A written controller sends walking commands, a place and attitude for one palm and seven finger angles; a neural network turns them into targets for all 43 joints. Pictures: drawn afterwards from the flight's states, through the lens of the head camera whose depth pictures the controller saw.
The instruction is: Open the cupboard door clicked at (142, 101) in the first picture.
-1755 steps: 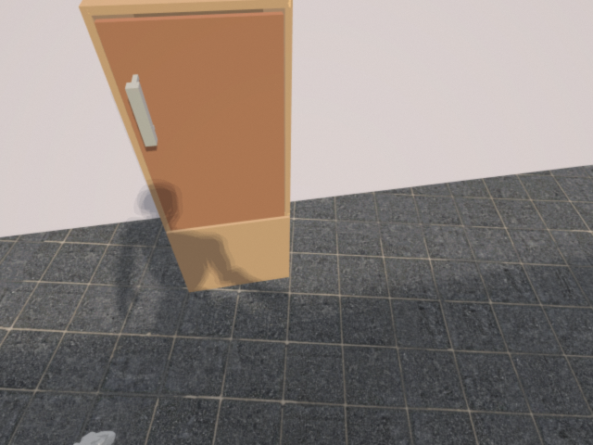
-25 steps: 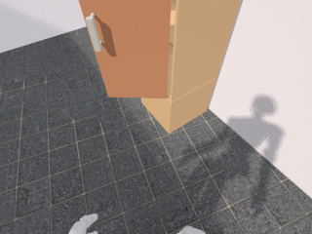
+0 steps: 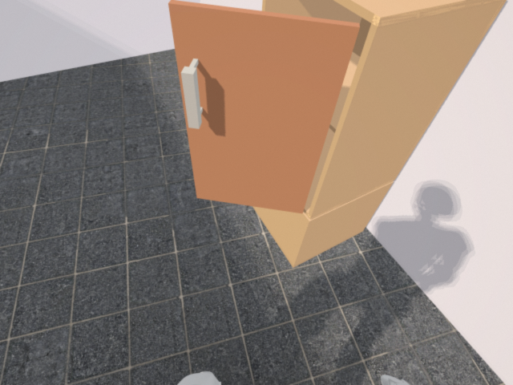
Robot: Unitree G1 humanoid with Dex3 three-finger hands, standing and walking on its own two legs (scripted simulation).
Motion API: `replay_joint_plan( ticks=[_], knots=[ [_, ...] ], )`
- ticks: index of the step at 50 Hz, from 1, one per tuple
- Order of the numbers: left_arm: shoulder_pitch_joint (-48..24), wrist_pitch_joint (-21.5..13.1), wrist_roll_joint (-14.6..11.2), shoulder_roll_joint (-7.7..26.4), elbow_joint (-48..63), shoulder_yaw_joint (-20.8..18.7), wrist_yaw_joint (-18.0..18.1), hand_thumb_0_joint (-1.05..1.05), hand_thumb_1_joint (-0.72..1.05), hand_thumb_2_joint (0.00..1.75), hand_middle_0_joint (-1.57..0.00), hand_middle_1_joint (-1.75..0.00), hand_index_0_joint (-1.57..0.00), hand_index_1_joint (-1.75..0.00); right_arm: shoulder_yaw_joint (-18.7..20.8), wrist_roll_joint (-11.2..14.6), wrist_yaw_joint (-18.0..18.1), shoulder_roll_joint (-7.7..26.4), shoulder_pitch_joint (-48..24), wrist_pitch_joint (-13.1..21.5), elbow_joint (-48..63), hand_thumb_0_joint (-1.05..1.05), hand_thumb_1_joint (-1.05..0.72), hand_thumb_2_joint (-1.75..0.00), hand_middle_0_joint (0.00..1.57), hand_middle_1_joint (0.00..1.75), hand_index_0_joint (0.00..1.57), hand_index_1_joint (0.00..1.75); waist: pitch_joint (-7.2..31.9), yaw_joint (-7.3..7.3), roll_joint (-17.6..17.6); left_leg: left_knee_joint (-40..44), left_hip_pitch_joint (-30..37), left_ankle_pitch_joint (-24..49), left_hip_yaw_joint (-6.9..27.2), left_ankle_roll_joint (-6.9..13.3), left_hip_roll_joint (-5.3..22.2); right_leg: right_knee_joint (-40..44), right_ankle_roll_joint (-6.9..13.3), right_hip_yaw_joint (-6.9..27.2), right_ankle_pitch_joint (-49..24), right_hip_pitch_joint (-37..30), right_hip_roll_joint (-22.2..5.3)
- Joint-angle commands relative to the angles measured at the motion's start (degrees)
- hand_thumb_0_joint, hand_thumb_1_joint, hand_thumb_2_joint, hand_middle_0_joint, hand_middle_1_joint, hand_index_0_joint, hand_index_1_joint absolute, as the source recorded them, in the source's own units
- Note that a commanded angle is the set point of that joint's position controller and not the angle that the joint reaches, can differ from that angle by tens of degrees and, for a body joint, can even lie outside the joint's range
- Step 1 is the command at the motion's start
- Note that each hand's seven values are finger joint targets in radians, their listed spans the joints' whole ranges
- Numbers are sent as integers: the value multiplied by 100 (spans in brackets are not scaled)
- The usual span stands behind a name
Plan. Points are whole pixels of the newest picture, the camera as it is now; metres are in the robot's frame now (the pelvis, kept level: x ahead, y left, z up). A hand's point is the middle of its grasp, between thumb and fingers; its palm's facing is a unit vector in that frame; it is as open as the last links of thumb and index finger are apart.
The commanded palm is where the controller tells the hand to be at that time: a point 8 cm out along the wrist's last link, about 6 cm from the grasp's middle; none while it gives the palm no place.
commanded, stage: take the last steps up to it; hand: left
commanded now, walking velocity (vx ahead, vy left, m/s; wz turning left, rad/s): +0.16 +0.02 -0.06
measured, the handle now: (194, 94) +0.66 +0.21 +0.07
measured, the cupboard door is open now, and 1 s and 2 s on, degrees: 53 53 53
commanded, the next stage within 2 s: come to a stop and stand still in 0.04 s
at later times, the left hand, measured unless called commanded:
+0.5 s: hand (162, 360) +0.18 +0.18 -0.16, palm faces -0.03 -0.97 -0.22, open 7.4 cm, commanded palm none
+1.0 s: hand out of the picture +0.09 +0.19 -0.16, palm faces -0.01 -0.97 -0.25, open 7.4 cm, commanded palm none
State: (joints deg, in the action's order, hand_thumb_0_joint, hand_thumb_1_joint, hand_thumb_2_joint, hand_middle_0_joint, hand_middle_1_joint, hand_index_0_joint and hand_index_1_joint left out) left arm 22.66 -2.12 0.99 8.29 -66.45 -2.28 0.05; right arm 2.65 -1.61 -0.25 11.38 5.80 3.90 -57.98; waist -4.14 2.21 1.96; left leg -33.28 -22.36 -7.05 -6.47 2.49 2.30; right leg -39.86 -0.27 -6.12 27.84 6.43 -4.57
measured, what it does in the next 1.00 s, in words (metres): steps on the spot: right foot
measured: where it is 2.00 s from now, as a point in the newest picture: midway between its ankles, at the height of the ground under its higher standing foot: outside the picture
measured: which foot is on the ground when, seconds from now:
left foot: down 0.00-1.00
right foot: up 0.00-0.32, down 0.34-1.00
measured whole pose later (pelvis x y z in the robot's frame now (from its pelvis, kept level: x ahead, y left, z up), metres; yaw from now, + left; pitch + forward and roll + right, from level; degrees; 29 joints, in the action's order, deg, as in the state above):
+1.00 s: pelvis +0.05 +0.00 +0.00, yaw -2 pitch -3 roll +0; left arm 16.6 1.2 1.3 10.8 -55.5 -0.3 2.2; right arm 1.8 -0.7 0.8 10.3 12.1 -0.9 -53.2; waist -1.3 -0.2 -0.6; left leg -35.9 -16.5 -16.7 -5.0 0.9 1.5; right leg -36.7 -1.4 -0.6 19.8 14.2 -2.5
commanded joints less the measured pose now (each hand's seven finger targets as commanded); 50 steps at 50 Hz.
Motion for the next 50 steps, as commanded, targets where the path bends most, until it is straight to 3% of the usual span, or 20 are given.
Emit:
replay_joint_plan(
  ticks=[1,6,12,15,18,20,23,26,29,31,33,34,36,37,38,40,42,44,46,50],
  knots=[
    [-500,-104,-7,390,777,-70,67,0,90,90,-20,-30,-20,-30,195,1,163,1054,1557,-119,-73,0,-90,-90,20,30,20,30,690,-592,-1501,1851,1833,-397,2476,1032,2079,-3378,258,519,263,2780,-23],
    [-85,68,41,168,568,-72,-9,0,90,90,-20,-30,-20,-30,-7,20,197,451,1027,12,45,0,-90,-90,20,30,20,30,442,-81,-732,2096,955,576,986,682,1418,-2279,80,467,-739,2075,-231],
    [-271,207,-1,113,592,12,105,0,90,90,-20,-30,-20,-30,-61,22,274,371,876,-117,-75,0,-90,-90,20,30,20,30,411,-36,-631,1555,658,2093,545,589,1320,-101,-79,313,-1244,855,3],
    [-305,258,16,473,645,-50,129,0,90,90,-20,-30,-20,-30,-12,66,295,408,815,-260,-160,0,-90,-90,20,30,20,30,198,50,-475,1099,495,1360,671,325,1152,931,-26,367,-1908,447,32],
    [-565,238,27,1001,808,-71,157,0,90,90,-20,-30,-20,-30,31,154,213,231,1218,-373,-217,0,-90,-90,20,30,20,30,353,-205,-89,502,586,-224,309,-230,281,1125,514,1134,-4148,581,-869],
    [-660,226,-5,1048,831,-113,205,0,90,90,-20,-30,-20,-30,45,133,219,169,1356,-486,-279,0,-90,-90,20,30,20,30,723,-260,849,27,938,-298,134,-317,73,1201,765,1306,-4878,540,-1033],
    [-803,256,-23,1072,906,-151,269,0,90,90,-20,-30,-20,-30,68,153,213,117,1360,-536,-255,0,-90,-90,20,30,20,30,841,-216,953,-301,703,-1089,179,-380,-22,1135,968,1278,-5981,156,-1248],
    [-1039,312,-22,1046,1001,-200,294,0,90,90,-20,-30,-20,-30,80,144,212,86,1363,-568,-236,0,-90,-90,20,30,20,30,729,-249,710,210,834,-621,315,-367,74,1046,863,1164,-5291,308,-1109],
    [-1227,417,-69,592,1202,-122,265,0,90,90,-20,-30,-20,-30,124,42,275,512,1343,-498,-161,0,-90,-90,20,30,20,30,440,-309,-1645,1380,1145,2938,1602,463,1483,-268,9,206,-899,1213,169],
    [-1266,479,-51,526,1190,-140,265,0,90,90,-20,-30,-20,-30,101,2,355,477,1264,-444,-113,0,-90,-90,20,30,20,30,373,-267,-1155,1378,1028,3024,1582,917,1669,-1478,51,768,418,1538,261],
    [-1167,460,-42,454,1111,-157,232,0,90,90,-20,-30,-20,-30,78,-20,350,488,965,-426,-10,0,-90,-90,20,30,20,30,377,-146,-1082,1247,1211,2862,1281,868,1479,-1447,38,762,235,1620,249],
    [-742,305,-102,736,881,-27,395,0,90,90,-20,-30,-20,-30,200,102,238,1003,599,-336,216,0,-90,-90,20,30,20,30,876,-117,-1538,62,1691,4231,1151,579,1520,-826,148,922,137,1876,-52],
    [-455,49,10,701,1144,-16,332,0,90,90,-20,-30,-20,-30,111,68,142,491,930,-340,599,0,-90,-90,20,30,20,30,1200,-71,248,-907,1151,2516,686,73,709,1353,109,823,-3251,490,-112],
    [-425,-6,45,1052,1170,-121,365,0,90,90,-20,-30,-20,-30,98,119,147,295,1164,-307,673,0,-90,-90,20,30,20,30,1293,-206,1179,-1130,257,190,324,-204,137,959,583,1736,-6041,-249,-889],
    [-551,-30,61,1162,1291,-72,338,0,90,90,-20,-30,-20,-30,102,148,157,178,1234,-303,779,0,-90,-90,20,30,20,30,1025,-326,571,-634,65,-1649,410,-324,-196,692,924,1618,-6630,-226,-1298],
    [-756,33,38,1227,1405,-89,340,0,90,90,-20,-30,-20,-30,122,83,128,153,1308,-341,640,0,-90,-90,20,30,20,30,1065,-501,-337,392,897,-19,227,-246,-207,105,503,1180,-5533,119,-575],
    [-759,172,0,963,1488,-38,337,0,90,90,-20,-30,-20,-30,145,86,151,534,1185,-329,692,0,-90,-90,20,30,20,30,932,-361,-847,171,1412,2356,946,159,666,184,106,652,-2617,953,43],
    [-594,250,-14,700,1464,50,293,0,90,90,-20,-30,-20,-30,120,87,171,645,874,-347,816,0,-90,-90,20,30,20,30,327,-222,-652,684,719,1119,1159,310,839,536,76,526,-967,938,257],
    [-443,257,41,741,1429,71,249,0,90,90,-20,-30,-20,-30,75,63,137,563,670,-388,863,0,-90,-90,20,30,20,30,-124,-170,-156,667,314,-493,951,115,450,1075,191,858,-1245,1058,129],
    [-654,219,36,956,1565,57,211,0,90,90,-20,-30,-20,-30,43,43,81,427,981,-448,758,0,-90,-90,20,30,20,30,-212,-428,138,603,742,-1608,662,-81,91,1814,350,1326,210,1935,-179]
  ],
)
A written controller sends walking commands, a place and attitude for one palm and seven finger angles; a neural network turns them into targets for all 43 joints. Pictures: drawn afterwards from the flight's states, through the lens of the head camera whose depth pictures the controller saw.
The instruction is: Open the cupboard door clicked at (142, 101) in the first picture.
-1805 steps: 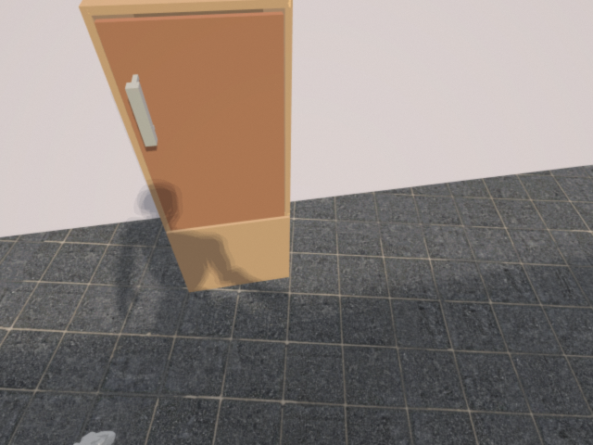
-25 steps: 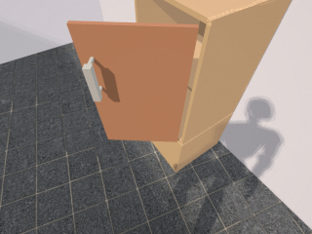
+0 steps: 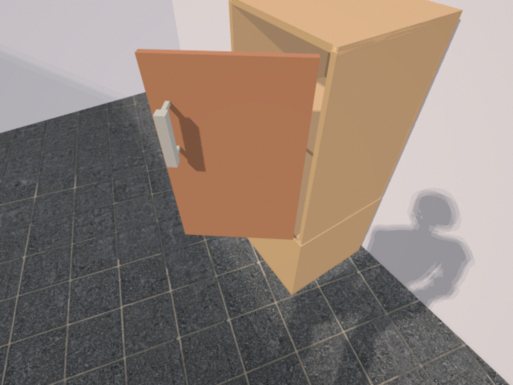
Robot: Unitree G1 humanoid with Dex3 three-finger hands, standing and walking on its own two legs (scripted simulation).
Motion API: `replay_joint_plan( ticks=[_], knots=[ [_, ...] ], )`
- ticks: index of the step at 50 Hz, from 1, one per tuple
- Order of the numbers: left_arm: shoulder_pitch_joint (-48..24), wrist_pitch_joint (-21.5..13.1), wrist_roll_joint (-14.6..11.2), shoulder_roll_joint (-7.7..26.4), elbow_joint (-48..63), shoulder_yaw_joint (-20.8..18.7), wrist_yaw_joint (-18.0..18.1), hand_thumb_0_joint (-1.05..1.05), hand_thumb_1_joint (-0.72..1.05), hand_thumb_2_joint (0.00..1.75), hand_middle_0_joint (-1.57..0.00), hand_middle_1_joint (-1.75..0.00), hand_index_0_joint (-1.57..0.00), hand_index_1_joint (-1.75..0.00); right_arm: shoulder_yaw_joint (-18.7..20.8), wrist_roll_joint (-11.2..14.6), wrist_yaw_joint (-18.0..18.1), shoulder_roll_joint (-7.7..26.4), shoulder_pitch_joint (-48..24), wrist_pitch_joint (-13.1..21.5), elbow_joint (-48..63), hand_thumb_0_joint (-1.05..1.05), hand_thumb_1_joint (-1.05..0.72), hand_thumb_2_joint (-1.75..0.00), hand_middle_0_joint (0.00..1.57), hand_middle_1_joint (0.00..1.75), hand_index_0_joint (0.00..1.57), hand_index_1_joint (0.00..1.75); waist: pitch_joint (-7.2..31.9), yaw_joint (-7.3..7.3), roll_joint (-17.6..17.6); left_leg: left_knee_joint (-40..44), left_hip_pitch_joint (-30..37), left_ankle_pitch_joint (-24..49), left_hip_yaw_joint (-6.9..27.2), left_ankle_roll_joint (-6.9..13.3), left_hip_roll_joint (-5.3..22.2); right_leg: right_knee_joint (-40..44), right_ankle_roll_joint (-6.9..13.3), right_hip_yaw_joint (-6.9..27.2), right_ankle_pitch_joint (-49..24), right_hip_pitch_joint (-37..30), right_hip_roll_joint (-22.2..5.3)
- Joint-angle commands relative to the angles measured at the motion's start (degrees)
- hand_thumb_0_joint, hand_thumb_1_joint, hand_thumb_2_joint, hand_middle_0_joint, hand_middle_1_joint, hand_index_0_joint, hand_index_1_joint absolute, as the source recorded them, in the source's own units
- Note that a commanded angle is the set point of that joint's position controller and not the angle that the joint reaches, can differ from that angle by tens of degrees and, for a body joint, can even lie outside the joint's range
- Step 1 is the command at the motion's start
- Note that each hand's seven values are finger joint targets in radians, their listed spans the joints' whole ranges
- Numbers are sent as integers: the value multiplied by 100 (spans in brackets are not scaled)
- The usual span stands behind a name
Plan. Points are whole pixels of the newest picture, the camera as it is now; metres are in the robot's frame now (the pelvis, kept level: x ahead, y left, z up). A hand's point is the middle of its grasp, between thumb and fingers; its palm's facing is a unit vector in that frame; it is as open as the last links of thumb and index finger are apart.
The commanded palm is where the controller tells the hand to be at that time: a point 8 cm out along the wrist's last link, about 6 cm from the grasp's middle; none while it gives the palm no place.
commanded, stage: come to a stop and stand still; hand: left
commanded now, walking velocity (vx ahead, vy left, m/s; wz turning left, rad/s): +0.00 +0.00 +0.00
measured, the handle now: (169, 134) +0.60 +0.23 +0.06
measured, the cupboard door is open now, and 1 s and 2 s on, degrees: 53 53 53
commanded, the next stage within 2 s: look again from close up in 0.32 s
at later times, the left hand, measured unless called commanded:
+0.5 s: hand out of the picture -0.03 +0.16 -0.16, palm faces +0.03 -0.98 -0.17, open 7.4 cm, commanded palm none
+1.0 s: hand out of the picture -0.01 +0.14 -0.16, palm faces +0.05 -0.99 -0.16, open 7.4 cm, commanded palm none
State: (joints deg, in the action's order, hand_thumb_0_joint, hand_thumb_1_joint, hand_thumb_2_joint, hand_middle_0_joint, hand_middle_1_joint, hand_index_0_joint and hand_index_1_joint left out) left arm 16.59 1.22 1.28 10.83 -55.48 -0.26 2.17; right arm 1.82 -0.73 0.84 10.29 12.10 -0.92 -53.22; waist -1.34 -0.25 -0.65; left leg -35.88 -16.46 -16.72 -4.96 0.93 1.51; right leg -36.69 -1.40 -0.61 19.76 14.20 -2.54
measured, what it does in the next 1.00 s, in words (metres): stands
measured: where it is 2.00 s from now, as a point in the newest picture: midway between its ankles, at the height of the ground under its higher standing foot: outside the picture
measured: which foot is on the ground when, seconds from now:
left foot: down 0.00-1.00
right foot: down 0.00-1.00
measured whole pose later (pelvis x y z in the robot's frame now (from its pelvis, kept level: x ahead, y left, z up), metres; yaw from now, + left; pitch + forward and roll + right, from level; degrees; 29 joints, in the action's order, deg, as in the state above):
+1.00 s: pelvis +0.00 -0.01 +0.01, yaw +1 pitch -1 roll +0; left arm 19.2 -1.3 0.9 7.2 -62.4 0.1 2.0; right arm 0.3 -0.4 1.5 7.7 16.5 1.2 -64.2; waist -1.1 -0.3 0.8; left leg -26.0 -13.5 -11.1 -3.8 -0.2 1.8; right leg -27.4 -0.4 -1.8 14.8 11.2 -1.6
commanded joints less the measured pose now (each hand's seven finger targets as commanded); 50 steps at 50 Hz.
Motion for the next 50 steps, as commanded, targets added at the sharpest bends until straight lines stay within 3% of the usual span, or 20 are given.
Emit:
replay_joint_plan(
  ticks=[1,4,13,20,29,33,50],
  knots=[
    [-7,-107,5,705,476,-150,-6,0,90,90,-20,-30,-20,-30,123,-50,-35,560,389,35,243,0,-90,-90,20,30,20,30,-503,-175,257,948,134,-780,577,82,195,1518,430,722,1188,1232,-339],
    [142,-120,-1,663,430,-159,-18,0,90,90,-20,-30,-20,-30,99,-61,-43,586,498,62,175,0,-90,-90,20,30,20,30,-418,-123,285,1171,-52,-916,704,101,264,1499,375,618,1156,1035,-269],
    [571,-188,-21,427,97,-123,-28,0,90,90,-20,-30,-20,-30,15,-46,-13,524,728,158,-202,0,-90,-90,20,30,20,30,-301,-1,-85,1644,-344,-986,902,108,407,1401,349,406,526,445,-200],
    [659,-236,-29,316,-172,-87,-20,0,90,90,-20,-30,-20,-30,-31,-15,8,374,935,181,-536,0,-90,-90,20,30,20,30,-373,-2,108,1612,-216,-624,796,67,396,1563,356,416,342,376,-270],
    [715,-272,-41,170,-397,-73,-4,0,90,90,-20,-30,-20,-30,-46,-5,36,247,1001,218,-772,0,-90,-90,20,30,20,30,-350,-1,-1,1597,-65,-279,720,34,406,1538,365,391,-84,292,-272],
    [704,-286,-36,151,-456,-65,1,0,90,90,-20,-30,-20,-30,-51,6,39,203,959,222,-819,0,-90,-90,20,30,20,30,-387,-10,162,1553,6,-69,652,19,387,1588,354,408,-171,290,-298],
    [709,-315,-40,128,-548,-64,11,0,90,90,-20,-30,-20,-30,-75,22,70,214,752,271,-930,0,-90,-90,20,30,20,30,-244,36,128,1524,400,809,578,20,448,1584,314,324,-985,-11,-312]
  ],
)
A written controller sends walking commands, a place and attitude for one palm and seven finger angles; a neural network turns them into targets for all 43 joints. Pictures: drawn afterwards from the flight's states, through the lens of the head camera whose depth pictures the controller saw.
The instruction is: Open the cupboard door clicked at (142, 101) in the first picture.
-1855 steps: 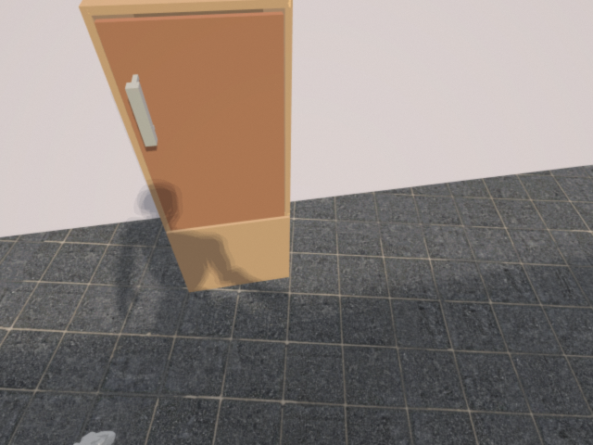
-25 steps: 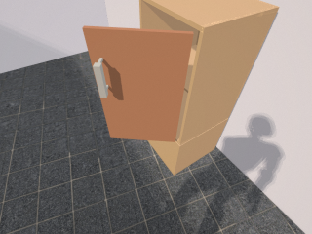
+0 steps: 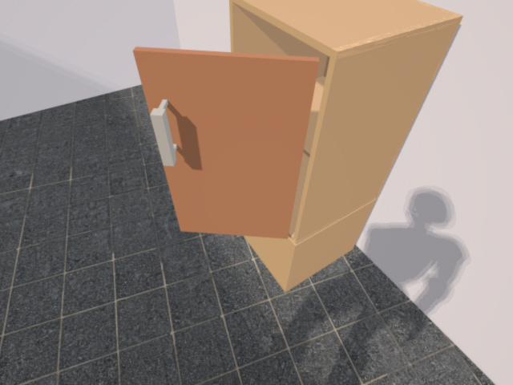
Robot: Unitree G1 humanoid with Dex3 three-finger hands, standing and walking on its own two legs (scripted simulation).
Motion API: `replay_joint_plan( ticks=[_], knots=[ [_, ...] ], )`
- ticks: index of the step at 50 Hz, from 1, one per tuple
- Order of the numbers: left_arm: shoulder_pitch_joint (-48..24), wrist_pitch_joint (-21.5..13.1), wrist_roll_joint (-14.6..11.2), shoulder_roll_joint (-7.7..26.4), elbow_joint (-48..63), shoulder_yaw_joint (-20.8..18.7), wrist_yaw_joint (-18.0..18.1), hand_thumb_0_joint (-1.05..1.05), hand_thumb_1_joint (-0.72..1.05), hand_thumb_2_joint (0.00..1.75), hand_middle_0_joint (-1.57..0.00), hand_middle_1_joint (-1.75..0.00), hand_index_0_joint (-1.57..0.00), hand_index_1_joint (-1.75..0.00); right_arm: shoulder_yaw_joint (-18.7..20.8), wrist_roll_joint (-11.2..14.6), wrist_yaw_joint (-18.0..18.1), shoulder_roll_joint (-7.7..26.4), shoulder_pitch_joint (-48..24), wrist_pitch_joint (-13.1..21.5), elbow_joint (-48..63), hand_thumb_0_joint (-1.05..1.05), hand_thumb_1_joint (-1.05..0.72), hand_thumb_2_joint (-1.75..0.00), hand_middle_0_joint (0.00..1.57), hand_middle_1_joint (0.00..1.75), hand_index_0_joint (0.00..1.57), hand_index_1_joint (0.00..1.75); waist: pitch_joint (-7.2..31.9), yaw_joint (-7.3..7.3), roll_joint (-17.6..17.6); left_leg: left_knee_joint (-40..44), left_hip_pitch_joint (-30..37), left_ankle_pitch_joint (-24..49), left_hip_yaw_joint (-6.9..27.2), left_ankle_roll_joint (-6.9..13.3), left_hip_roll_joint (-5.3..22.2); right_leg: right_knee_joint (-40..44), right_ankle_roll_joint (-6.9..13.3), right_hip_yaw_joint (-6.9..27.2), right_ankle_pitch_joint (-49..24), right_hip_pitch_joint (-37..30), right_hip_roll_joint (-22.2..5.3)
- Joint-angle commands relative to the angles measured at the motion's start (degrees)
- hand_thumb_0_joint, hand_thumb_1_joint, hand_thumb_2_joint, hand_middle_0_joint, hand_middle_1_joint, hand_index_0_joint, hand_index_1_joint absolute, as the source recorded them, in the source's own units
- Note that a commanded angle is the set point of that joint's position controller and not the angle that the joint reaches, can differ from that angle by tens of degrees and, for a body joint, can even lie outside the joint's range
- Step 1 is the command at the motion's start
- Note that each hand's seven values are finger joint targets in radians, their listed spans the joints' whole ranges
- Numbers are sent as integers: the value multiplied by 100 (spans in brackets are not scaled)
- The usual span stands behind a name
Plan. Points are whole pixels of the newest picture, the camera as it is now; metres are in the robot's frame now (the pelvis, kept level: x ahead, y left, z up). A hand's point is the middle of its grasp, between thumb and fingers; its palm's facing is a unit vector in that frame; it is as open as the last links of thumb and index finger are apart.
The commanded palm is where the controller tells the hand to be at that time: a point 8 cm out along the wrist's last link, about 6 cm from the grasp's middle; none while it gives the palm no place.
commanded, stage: shuffle to correct the standing spot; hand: left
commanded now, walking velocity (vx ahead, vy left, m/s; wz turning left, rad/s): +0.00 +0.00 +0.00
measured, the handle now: (166, 133) +0.61 +0.24 +0.05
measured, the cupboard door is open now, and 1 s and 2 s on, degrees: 53 53 53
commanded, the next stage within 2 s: come to a stop and stand still in 0.20 s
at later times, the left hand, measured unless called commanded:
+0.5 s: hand out of the picture +0.02 +0.21 -0.18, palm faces +0.03 -0.98 -0.20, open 7.4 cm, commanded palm none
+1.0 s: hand out of the picture +0.02 +0.17 -0.17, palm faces +0.01 -0.98 -0.19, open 7.3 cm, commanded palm none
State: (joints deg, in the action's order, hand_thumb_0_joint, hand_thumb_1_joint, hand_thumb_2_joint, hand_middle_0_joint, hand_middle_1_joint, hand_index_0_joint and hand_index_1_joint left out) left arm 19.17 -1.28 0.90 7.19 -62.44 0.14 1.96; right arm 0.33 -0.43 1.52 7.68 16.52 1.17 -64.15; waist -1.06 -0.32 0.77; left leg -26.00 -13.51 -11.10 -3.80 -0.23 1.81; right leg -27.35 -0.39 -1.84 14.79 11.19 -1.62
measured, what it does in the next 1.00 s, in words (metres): stands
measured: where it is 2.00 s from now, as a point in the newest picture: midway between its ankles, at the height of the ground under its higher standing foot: outside the picture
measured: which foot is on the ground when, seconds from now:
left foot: down 0.00-1.00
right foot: down 0.00-1.00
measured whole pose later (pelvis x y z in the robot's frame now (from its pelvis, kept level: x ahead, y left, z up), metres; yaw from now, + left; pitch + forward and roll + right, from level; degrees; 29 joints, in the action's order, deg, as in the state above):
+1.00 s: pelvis +0.02 +0.00 +0.00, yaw -1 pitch -2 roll +1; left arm 17.6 -1.0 0.7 8.1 -63.1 0.2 2.0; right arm 0.0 -0.5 1.8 7.5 15.7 0.8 -66.0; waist -1.3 -0.3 0.3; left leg -22.6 -9.4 -11.3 -5.0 -0.4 1.8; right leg -24.8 1.6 -3.6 13.2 9.8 -0.4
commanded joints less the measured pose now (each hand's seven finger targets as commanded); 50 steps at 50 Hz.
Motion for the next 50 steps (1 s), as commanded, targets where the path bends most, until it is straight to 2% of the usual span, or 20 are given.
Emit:
replay_joint_plan(
  ticks=[1,4,6,11,13,14,15,16,17,18,19,20,21,22,25,27,32,38,44,50],
  knots=[
    [466,-66,-2,480,152,-104,34,0,90,90,-20,-30,-20,-30,75,-10,2,481,299,65,156,0,-90,-90,20,30,20,30,-251,38,-75,531,113,313,453,130,408,656,209,448,-551,260,-413],
    [496,-66,7,547,131,-129,31,0,90,90,-20,-30,-20,-30,79,-24,-15,524,317,38,147,0,-90,-90,20,30,20,30,-240,58,-112,499,80,-117,378,113,335,692,265,525,-109,220,-446],
    [494,-39,27,640,163,-180,24,0,90,90,-20,-30,-20,-30,95,-34,-44,529,300,-6,192,0,-90,-90,20,30,20,30,-475,98,42,371,-179,-596,305,108,226,808,343,679,544,321,-535],
    [515,26,33,906,299,-358,21,0,90,90,-20,-30,-20,-30,122,-71,-100,490,296,-93,397,0,-90,-90,20,30,20,30,-734,121,664,-405,-625,-841,7,61,-58,1305,666,1335,1502,421,-1123],
    [435,39,37,936,378,-413,24,0,90,90,-20,-30,-20,-30,135,-78,-106,476,387,-74,435,0,-90,-90,20,30,20,30,-691,86,542,-390,-447,-703,1,72,-45,1154,725,1261,1226,519,-1199],
    [378,44,42,929,397,-430,21,0,90,90,-20,-30,-20,-30,134,-70,-109,481,462,-53,433,0,-90,-90,20,30,20,30,-646,48,489,-209,-302,-611,18,81,-31,924,691,1093,973,538,-1113],
    [320,64,56,871,431,-435,17,0,90,90,-20,-30,-20,-30,144,-68,-103,534,564,-46,427,0,-90,-90,20,30,20,30,-697,12,189,-42,-158,-539,110,116,18,645,625,849,920,647,-932],
    [292,89,65,741,450,-403,8,0,90,90,-20,-30,-20,-30,144,-72,-94,603,695,-12,399,0,-90,-90,20,30,20,30,-670,-39,-272,296,72,-334,436,229,245,159,490,474,813,822,-611],
    [289,94,74,523,456,-348,2,0,90,90,-20,-30,-20,-30,164,-76,-63,734,851,19,341,0,-90,-90,20,30,20,30,-560,-60,-742,678,337,-74,992,424,694,-462,313,-26,656,1026,-257],
    [306,83,71,310,453,-275,4,0,90,90,-20,-30,-20,-30,182,-72,-5,864,956,48,326,0,-90,-90,20,30,20,30,-451,-64,-1162,1010,504,628,1459,659,1098,-936,175,-295,790,1116,-85],
    [321,66,46,260,431,-216,22,0,90,90,-20,-30,-20,-30,156,-62,49,771,869,78,328,0,-90,-90,20,30,20,30,-382,1,-1039,995,658,1676,1543,858,1240,-1170,146,-142,1076,1200,-124],
    [327,56,16,252,356,-195,30,0,90,90,-20,-30,-20,-30,109,-51,90,655,727,111,341,0,-90,-90,20,30,20,30,-333,86,-711,820,617,2740,1397,968,1288,-1137,142,-3,1048,1002,-240],
    [410,45,-2,245,279,-182,37,0,90,90,-20,-30,-20,-30,90,-50,115,653,593,142,349,0,-90,-90,20,30,20,30,-169,148,-569,640,680,3567,1162,945,1232,-877,112,51,837,753,-296],
    [503,32,-22,274,215,-177,43,0,90,90,-20,-30,-20,-30,83,-31,133,647,476,160,343,0,-90,-90,20,30,20,30,8,195,-547,499,796,3918,966,862,1126,-485,91,84,424,480,-327],
    [496,27,-29,446,134,-168,44,0,90,90,-20,-30,-20,-30,112,16,153,565,342,154,289,0,-90,-90,20,30,20,30,50,146,-407,415,612,3177,650,463,797,91,124,200,-1193,-21,-440],
    [374,64,-7,481,169,-194,35,0,90,90,-20,-30,-20,-30,165,0,160,617,339,100,255,0,-90,-90,20,30,20,30,-15,71,66,316,603,2827,551,388,717,-23,119,193,-1666,42,-421],
    [212,106,4,482,286,-217,40,0,90,90,-20,-30,-20,-30,179,-24,131,549,241,73,168,0,-90,-90,20,30,20,30,36,92,-144,481,463,1939,517,378,701,37,133,232,-1201,55,-395],
    [96,43,-6,515,233,-166,26,0,90,90,-20,-30,-20,-30,103,-27,50,396,137,48,104,0,-90,-90,20,30,20,30,-161,71,46,680,204,418,447,224,488,513,226,441,-844,64,-489],
    [135,-18,-19,544,148,-103,15,0,90,90,-20,-30,-20,-30,41,-29,18,386,177,16,-1,0,-90,-90,20,30,20,30,-380,38,-50,801,256,53,408,145,428,868,257,513,-412,242,-484],
    [283,-54,-19,540,83,-74,23,0,90,90,-20,-30,-20,-30,21,-18,15,355,278,-16,-49,0,-90,-90,20,30,20,30,-471,27,71,775,284,-114,368,111,390,1120,268,570,-58,316,-470]
  ],
)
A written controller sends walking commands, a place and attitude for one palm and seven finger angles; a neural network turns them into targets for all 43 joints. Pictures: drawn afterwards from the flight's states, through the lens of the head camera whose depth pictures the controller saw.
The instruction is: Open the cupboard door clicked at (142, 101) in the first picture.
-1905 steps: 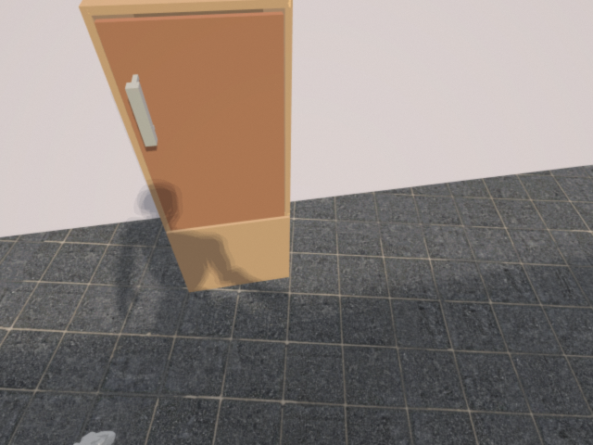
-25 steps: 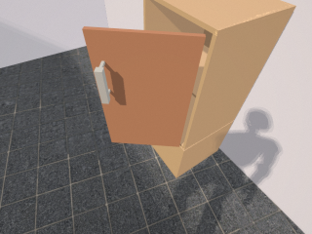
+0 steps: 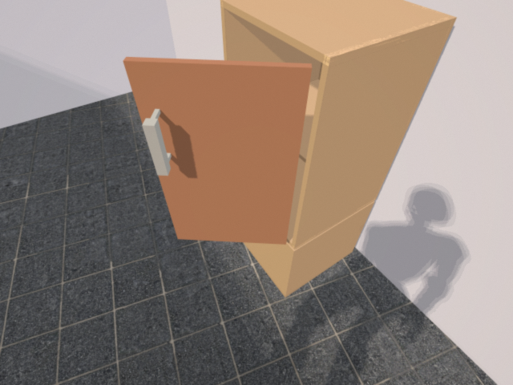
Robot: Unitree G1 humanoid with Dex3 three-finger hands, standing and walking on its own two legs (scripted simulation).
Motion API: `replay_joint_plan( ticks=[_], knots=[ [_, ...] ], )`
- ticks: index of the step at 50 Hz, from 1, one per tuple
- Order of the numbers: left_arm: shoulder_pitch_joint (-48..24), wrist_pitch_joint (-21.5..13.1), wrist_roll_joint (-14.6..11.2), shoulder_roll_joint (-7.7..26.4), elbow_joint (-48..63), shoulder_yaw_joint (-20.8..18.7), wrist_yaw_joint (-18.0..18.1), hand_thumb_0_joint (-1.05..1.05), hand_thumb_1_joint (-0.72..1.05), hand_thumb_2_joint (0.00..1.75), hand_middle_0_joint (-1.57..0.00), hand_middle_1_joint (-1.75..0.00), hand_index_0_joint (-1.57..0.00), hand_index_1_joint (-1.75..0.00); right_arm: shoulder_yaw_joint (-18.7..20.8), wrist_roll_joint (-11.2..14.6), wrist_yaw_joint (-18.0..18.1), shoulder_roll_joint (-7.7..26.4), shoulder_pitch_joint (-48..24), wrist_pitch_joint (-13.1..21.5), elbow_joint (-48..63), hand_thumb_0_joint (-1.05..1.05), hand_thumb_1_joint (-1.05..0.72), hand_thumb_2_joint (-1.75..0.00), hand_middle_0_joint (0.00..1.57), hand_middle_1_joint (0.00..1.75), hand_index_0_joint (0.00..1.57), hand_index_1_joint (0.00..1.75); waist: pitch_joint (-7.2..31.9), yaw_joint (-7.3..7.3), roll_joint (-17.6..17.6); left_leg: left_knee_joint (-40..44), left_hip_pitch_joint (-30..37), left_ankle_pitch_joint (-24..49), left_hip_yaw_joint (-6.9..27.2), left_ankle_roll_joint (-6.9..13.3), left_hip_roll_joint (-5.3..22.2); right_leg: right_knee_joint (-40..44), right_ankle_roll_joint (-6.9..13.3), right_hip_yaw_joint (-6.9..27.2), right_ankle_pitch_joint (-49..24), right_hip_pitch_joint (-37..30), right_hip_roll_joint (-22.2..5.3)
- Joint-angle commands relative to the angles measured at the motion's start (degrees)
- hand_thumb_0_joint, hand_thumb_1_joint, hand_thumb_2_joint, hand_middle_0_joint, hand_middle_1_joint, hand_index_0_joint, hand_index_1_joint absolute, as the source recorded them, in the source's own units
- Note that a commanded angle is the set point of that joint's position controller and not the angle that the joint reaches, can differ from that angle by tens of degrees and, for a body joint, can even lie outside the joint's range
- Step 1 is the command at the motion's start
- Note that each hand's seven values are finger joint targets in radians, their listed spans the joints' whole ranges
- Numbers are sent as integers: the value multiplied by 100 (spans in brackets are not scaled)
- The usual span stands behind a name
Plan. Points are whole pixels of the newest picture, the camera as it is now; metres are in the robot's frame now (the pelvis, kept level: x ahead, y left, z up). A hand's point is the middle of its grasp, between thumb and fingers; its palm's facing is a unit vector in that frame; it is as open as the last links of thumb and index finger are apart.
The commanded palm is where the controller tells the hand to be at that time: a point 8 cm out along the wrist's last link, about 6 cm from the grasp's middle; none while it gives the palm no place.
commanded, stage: come to a stop and stand still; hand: left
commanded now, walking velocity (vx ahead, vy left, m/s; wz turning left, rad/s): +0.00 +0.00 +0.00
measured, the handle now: (160, 142) +0.58 +0.25 +0.04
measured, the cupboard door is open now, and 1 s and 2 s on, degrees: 53 53 53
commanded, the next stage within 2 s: look again from close up in 0.36 s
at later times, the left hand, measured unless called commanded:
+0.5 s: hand out of the picture -0.04 +0.13 -0.18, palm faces +0.05 -0.99 -0.13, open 7.4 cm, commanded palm none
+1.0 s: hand out of the picture +0.04 +0.21 -0.18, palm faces +0.01 -0.98 -0.21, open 7.4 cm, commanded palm none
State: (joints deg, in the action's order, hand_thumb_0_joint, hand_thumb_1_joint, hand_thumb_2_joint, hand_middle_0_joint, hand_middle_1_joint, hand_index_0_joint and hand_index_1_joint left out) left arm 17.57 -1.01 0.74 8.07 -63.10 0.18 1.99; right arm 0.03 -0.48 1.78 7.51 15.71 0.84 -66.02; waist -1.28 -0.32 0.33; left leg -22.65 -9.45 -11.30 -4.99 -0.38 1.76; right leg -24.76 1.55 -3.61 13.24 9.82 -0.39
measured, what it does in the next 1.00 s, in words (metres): stands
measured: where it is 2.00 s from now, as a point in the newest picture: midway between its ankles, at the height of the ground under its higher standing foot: outside the picture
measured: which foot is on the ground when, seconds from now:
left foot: down 0.00-1.00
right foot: down 0.00-1.00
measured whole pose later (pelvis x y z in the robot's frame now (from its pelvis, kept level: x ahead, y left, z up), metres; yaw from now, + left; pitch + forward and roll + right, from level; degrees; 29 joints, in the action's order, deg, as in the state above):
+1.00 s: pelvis +0.01 +0.04 -0.01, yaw -1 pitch -1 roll +0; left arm 15.8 -0.8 0.8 9.4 -60.9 0.1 2.2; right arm -1.0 -0.9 1.5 8.9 16.9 1.7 -62.6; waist -0.6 -0.5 0.2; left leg -27.3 -11.1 -15.1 -5.1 2.9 -1.4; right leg -28.4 -1.5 -1.7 15.7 11.3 -2.9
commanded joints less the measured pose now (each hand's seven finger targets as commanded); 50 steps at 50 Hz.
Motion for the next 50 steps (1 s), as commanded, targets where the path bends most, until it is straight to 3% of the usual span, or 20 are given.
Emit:
replay_joint_plan(
  ticks=[1,13,22,23,24,25,26,27,30,31,33,34,36,38,50],
  knots=[
    [468,-83,-4,431,145,-79,22,0,90,90,-20,-30,-20,-30,52,-17,-14,370,401,11,134,0,-90,-90,20,30,20,30,-466,13,117,432,-145,-127,471,116,374,898,74,759,228,498,-602],
    [793,-113,-12,259,63,-81,34,0,90,90,-20,-30,-20,-30,43,-25,4,201,672,1,73,0,-90,-90,20,30,20,30,-488,16,82,270,-215,-107,425,99,315,1001,107,759,498,576,-583],
    [892,-111,-8,157,13,-77,35,0,90,90,-20,-30,-20,-30,37,-29,22,136,763,26,64,0,-90,-90,20,30,20,30,-515,51,16,304,-310,-95,457,112,344,869,113,698,281,515,-550],
    [1118,-200,85,479,-172,-65,221,0,90,90,-20,-30,-20,-30,87,0,-61,484,-171,66,493,0,-90,-90,20,30,20,30,-814,363,-209,-995,-848,-459,234,-114,330,830,-187,1220,-1659,688,-938],
    [781,-228,56,745,137,-102,175,0,90,90,-20,-30,-20,-30,89,-5,-72,122,322,-44,685,0,-90,-90,20,30,20,30,-176,-136,-207,-1235,-613,-933,394,-41,146,1019,174,1556,-388,676,-1303],
    [459,-268,47,798,243,-154,143,0,90,90,-20,-30,-20,-30,63,-42,-116,138,495,-87,645,0,-90,-90,20,30,20,30,73,-178,-40,-1223,-365,-790,362,14,175,1040,387,1406,531,771,-1246],
    [295,-261,49,695,324,-157,128,0,90,90,-20,-30,-20,-30,78,-52,-128,185,713,-50,674,0,-90,-90,20,30,20,30,141,-268,137,-1048,-237,-580,393,67,145,896,398,1143,1044,938,-1041],
    [271,-256,32,539,334,-149,117,0,90,90,-20,-30,-20,-30,63,-68,-124,223,791,0,663,0,-90,-90,20,30,20,30,8,-270,178,-826,-221,-283,468,100,173,721,360,977,900,1060,-876],
    [382,-150,29,368,325,-121,81,0,90,90,-20,-30,-20,-30,44,-76,-76,336,713,93,711,0,-90,-90,20,30,20,30,-343,-71,-561,-152,-751,-141,779,229,413,128,205,579,471,737,-478],
    [435,-129,15,385,308,-111,62,0,90,90,-20,-30,-20,-30,25,-70,-61,390,631,105,739,0,-90,-90,20,30,20,30,-332,-6,-527,-14,-909,-164,878,269,454,8,172,535,253,516,-422],
    [466,-107,4,355,290,-96,44,0,90,90,-20,-30,-20,-30,27,-62,-36,513,586,129,785,0,-90,-90,20,30,20,30,-288,43,-57,98,-965,-182,921,306,469,-69,120,486,21,307,-416],
    [457,-95,4,346,300,-93,39,0,90,90,-20,-30,-20,-30,30,-62,-32,546,544,133,774,0,-90,-90,20,30,20,30,-334,61,-7,137,-928,-182,897,311,463,-64,101,494,-46,316,-431],
    [412,-72,6,411,334,-99,33,0,90,90,-20,-30,-20,-30,21,-65,-30,574,528,145,738,0,-90,-90,20,30,20,30,-378,82,-145,234,-959,-132,904,323,461,-93,83,456,-135,235,-444],
    [363,-56,2,456,357,-98,33,0,90,90,-20,-30,-20,-30,19,-66,-29,613,507,135,711,0,-90,-90,20,30,20,30,-376,70,0,261,-877,-112,894,322,448,-79,68,471,-194,235,-457],
    [262,-34,13,594,347,-97,36,0,90,90,-20,-30,-20,-30,12,-41,-18,697,351,156,520,0,-90,-90,20,30,20,30,-185,65,-56,250,-409,566,735,318,448,25,-3,498,-617,90,-547]
  ],
)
